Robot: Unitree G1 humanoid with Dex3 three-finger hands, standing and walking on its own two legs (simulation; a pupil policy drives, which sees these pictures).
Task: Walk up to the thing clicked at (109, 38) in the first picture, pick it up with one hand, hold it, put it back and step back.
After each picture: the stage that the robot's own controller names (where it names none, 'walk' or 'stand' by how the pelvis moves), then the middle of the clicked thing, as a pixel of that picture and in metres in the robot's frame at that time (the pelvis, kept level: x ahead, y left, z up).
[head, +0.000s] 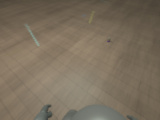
stand; (108, 39) +1.78 -0.46 -0.72
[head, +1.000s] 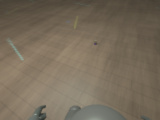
walk; (95, 42) +1.70 +0.00 -0.70
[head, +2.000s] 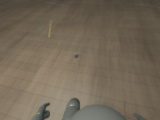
walk; (75, 55) +1.13 +0.34 -0.72
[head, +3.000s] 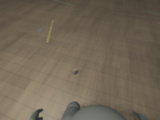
walk; (74, 71) +0.72 +0.25 -0.70
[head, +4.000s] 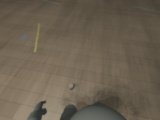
walk; (71, 86) +0.43 +0.21 -0.70
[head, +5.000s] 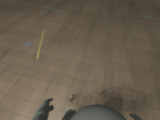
stand; (70, 97) +0.33 +0.22 -0.71
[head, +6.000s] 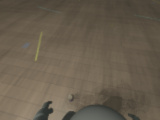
stand; (70, 98) +0.33 +0.22 -0.72
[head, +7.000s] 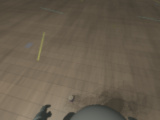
stand; (71, 98) +0.33 +0.22 -0.73
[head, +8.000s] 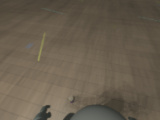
stand; (71, 99) +0.32 +0.21 -0.73
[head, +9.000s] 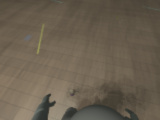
go down; (71, 92) +0.34 +0.21 -0.72
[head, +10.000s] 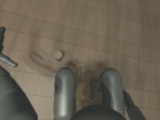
go down; (58, 56) +0.44 +0.21 -0.30
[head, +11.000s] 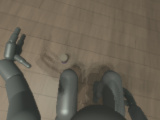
close in; (63, 59) +0.44 +0.19 -0.31
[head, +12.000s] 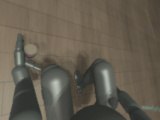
close in; (30, 51) +0.43 +0.24 -0.23
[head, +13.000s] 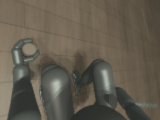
close; (28, 51) +0.41 +0.24 -0.24
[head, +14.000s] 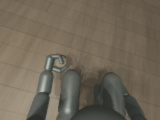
lift; (60, 63) +0.34 +0.22 -0.08
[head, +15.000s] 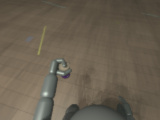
hold; (64, 70) +0.33 +0.17 +0.04
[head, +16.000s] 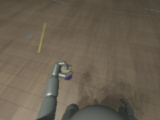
hold; (67, 72) +0.32 +0.17 +0.00
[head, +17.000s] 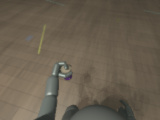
hold; (66, 72) +0.33 +0.17 +0.00
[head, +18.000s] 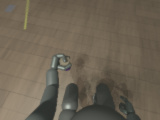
crouch; (65, 64) +0.39 +0.16 -0.07
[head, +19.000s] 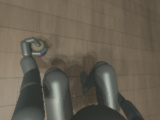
lower; (39, 49) +0.45 +0.22 -0.20
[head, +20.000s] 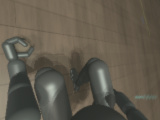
lower; (22, 49) +0.44 +0.24 -0.24
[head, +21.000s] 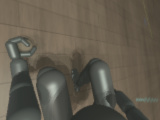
lower; (25, 48) +0.44 +0.23 -0.24
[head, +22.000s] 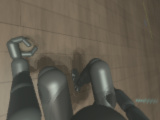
lower; (26, 48) +0.44 +0.23 -0.24
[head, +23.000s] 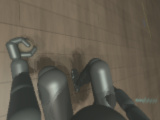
lower; (25, 49) +0.44 +0.23 -0.24
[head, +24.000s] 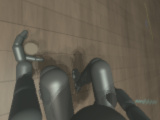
open; (30, 50) +0.42 +0.22 -0.24
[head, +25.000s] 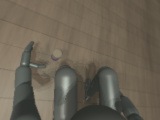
stand; (56, 55) +0.42 +0.19 -0.26
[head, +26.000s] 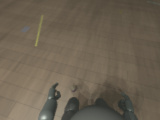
stand; (73, 88) +0.36 +0.16 -0.62
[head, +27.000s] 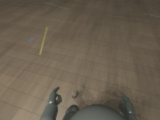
stand; (73, 95) +0.36 +0.16 -0.67
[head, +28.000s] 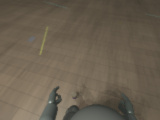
stand; (74, 95) +0.35 +0.16 -0.67
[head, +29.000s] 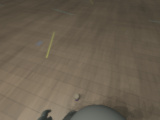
stand; (76, 97) +0.37 +0.16 -0.72
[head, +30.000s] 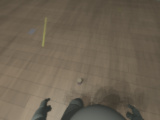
walk; (79, 81) +0.46 +0.13 -0.70
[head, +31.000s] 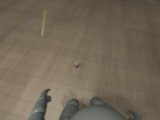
walk; (76, 64) +0.74 +0.17 -0.70
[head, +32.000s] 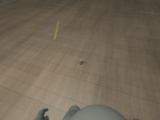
stand; (81, 61) +1.01 +0.21 -0.71
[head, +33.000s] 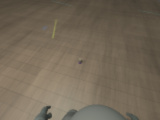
stand; (79, 61) +1.01 +0.18 -0.73
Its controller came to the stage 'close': yes
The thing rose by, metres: 0.71
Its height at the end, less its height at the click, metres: +0.00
